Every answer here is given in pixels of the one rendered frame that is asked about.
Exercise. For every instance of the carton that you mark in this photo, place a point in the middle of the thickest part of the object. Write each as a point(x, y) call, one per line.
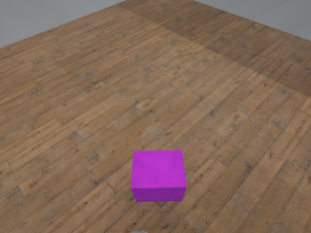
point(158, 175)

